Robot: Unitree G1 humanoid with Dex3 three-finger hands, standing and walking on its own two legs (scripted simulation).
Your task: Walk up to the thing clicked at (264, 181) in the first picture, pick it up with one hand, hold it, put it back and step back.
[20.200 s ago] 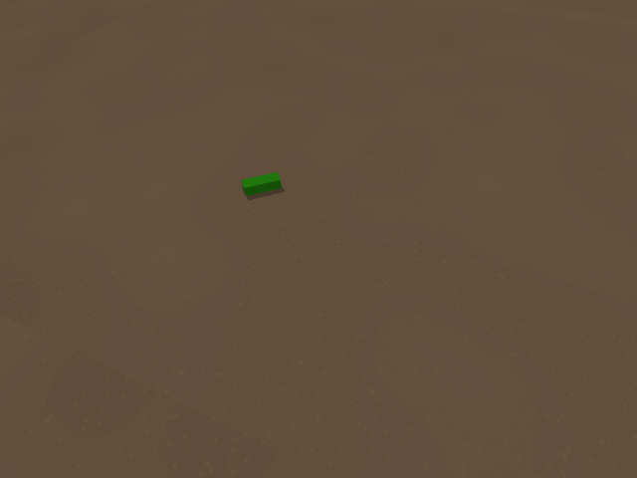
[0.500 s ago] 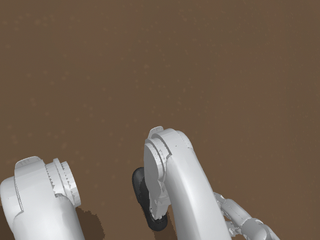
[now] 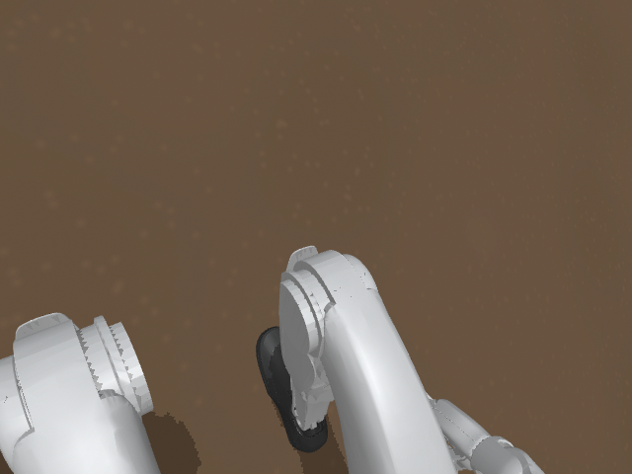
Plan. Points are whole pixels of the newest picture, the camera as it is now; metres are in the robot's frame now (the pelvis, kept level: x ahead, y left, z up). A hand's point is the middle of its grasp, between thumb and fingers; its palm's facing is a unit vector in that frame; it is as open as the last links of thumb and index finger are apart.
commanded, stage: close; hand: left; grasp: from above
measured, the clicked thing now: out of the picture +0.42 +0.39 -0.27
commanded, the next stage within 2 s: settle in 1.60 s
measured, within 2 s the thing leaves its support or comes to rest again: neither
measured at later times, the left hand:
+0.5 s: hand out of the picture +0.40 +0.38 -0.24, palm faces -0.45 -0.17 -0.87, open 12.7 cm
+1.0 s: hand out of the picture +0.40 +0.38 -0.24, palm faces -0.41 -0.15 -0.90, open 10.3 cm
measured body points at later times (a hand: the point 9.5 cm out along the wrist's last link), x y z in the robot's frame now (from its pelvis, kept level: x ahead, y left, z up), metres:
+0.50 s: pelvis +0.00 +0.00 +0.00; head +0.25 +0.15 +0.34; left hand +0.42 +0.39 -0.19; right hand +0.10 -0.25 -0.05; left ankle +0.06 +0.13 -0.26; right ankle +0.11 -0.13 -0.26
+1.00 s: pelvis +0.00 +0.00 +0.00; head +0.24 +0.16 +0.34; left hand +0.42 +0.38 -0.19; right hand +0.11 -0.25 -0.06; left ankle +0.06 +0.13 -0.26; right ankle +0.11 -0.13 -0.26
